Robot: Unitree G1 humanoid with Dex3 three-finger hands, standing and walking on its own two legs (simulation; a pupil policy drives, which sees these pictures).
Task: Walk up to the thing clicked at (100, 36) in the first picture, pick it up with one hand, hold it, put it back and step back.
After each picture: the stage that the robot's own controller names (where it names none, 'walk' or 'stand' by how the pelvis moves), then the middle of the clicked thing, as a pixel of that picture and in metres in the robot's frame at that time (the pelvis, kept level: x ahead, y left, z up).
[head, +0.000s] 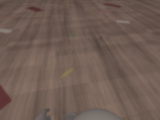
stand; (100, 37) +2.01 -0.29 -0.72
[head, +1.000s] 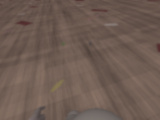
walk; (90, 43) +1.88 +0.11 -0.70
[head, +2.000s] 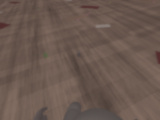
walk; (78, 54) +1.27 +0.32 -0.72
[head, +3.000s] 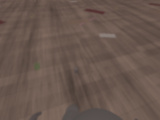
walk; (76, 70) +0.84 +0.25 -0.71
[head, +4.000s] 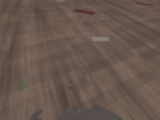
walk; (69, 86) +0.53 +0.24 -0.70
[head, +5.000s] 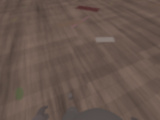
stand; (70, 96) +0.34 +0.23 -0.70
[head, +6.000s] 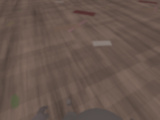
stand; (68, 102) +0.29 +0.23 -0.71
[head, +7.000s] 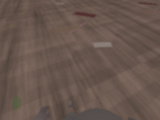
stand; (70, 103) +0.29 +0.21 -0.72
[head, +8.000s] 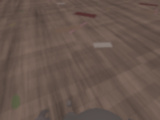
stand; (69, 103) +0.29 +0.22 -0.72
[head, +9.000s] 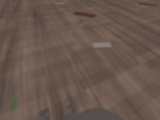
stand; (68, 104) +0.28 +0.23 -0.72
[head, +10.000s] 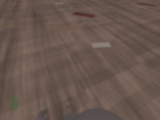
stand; (68, 104) +0.28 +0.23 -0.73
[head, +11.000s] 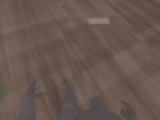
go down; (64, 88) +0.30 +0.24 -0.60
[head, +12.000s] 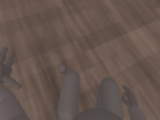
go down; (62, 69) +0.35 +0.27 -0.32
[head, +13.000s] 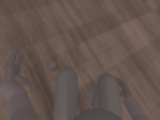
close in; (52, 66) +0.34 +0.30 -0.26
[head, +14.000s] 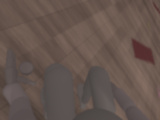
close in; (26, 69) +0.30 +0.31 -0.20
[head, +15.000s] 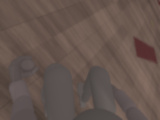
close; (27, 67) +0.31 +0.31 -0.21
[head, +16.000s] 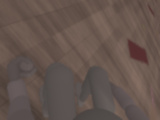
lift; (26, 67) +0.30 +0.31 -0.22
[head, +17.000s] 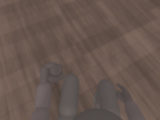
lift; (57, 73) +0.29 +0.23 -0.03
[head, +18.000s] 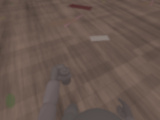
hold; (65, 76) +0.31 +0.17 +0.01
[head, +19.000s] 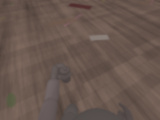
hold; (65, 74) +0.33 +0.17 +0.00
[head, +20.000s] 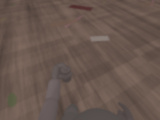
hold; (66, 74) +0.33 +0.17 +0.01
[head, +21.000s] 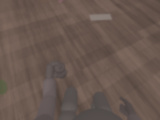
crouch; (60, 71) +0.34 +0.21 -0.05
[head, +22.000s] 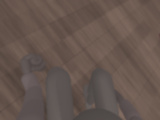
lower; (38, 63) +0.35 +0.29 -0.18
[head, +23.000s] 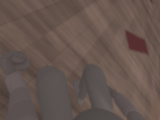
lower; (20, 62) +0.36 +0.31 -0.21
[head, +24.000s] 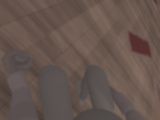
lower; (23, 61) +0.35 +0.31 -0.21
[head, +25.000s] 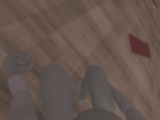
lower; (24, 63) +0.34 +0.31 -0.21
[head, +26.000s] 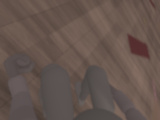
loosen; (25, 64) +0.33 +0.31 -0.21
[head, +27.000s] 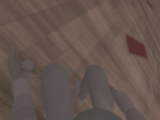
withdraw; (27, 67) +0.32 +0.29 -0.22
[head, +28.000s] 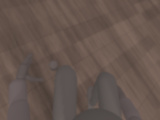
stand; (53, 66) +0.34 +0.27 -0.26
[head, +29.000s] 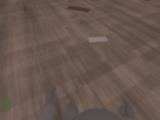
stand; (68, 102) +0.29 +0.20 -0.64
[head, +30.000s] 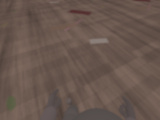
stand; (69, 101) +0.31 +0.22 -0.66
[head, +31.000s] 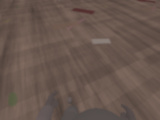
stand; (69, 100) +0.31 +0.21 -0.68
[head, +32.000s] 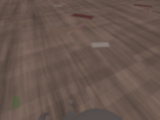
walk; (71, 102) +0.32 +0.20 -0.72
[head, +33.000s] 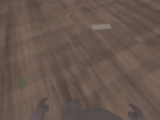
walk; (73, 81) +0.47 +0.21 -0.69
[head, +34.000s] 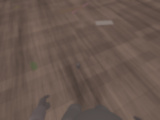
walk; (78, 65) +0.78 +0.19 -0.69
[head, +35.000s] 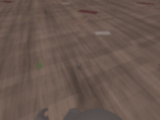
stand; (78, 66) +0.97 +0.22 -0.71
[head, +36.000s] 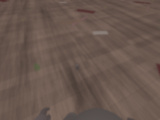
stand; (77, 66) +0.95 +0.22 -0.73
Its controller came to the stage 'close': yes
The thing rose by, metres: 0.71
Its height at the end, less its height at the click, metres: +0.00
